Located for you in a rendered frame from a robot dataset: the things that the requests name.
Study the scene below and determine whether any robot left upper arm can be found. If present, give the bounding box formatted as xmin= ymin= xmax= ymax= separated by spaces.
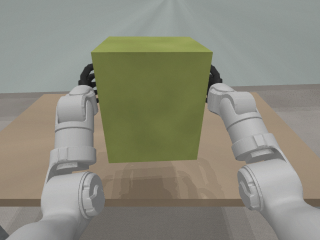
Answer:
xmin=6 ymin=171 xmax=105 ymax=240

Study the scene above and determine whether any right robot hand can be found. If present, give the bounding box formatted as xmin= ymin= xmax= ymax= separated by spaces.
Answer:
xmin=205 ymin=65 xmax=223 ymax=103

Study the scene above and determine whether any right robot forearm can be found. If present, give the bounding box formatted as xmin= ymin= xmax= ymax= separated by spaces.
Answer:
xmin=207 ymin=83 xmax=304 ymax=197

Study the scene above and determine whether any carton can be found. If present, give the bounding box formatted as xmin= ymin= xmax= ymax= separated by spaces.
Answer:
xmin=91 ymin=36 xmax=213 ymax=163

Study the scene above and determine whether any left robot hand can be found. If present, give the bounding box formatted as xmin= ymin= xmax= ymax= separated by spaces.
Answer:
xmin=78 ymin=63 xmax=99 ymax=103

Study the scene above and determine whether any robot right upper arm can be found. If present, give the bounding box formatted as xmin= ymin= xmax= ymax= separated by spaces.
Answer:
xmin=237 ymin=158 xmax=320 ymax=240

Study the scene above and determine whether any left robot forearm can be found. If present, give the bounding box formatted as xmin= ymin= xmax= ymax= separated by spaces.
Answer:
xmin=40 ymin=85 xmax=99 ymax=215

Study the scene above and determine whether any table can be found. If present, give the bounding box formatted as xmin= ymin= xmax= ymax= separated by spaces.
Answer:
xmin=0 ymin=92 xmax=320 ymax=240

